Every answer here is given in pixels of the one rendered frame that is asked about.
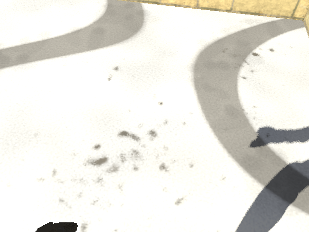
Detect left robot hand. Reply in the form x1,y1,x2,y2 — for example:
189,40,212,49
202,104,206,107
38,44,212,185
36,221,78,232

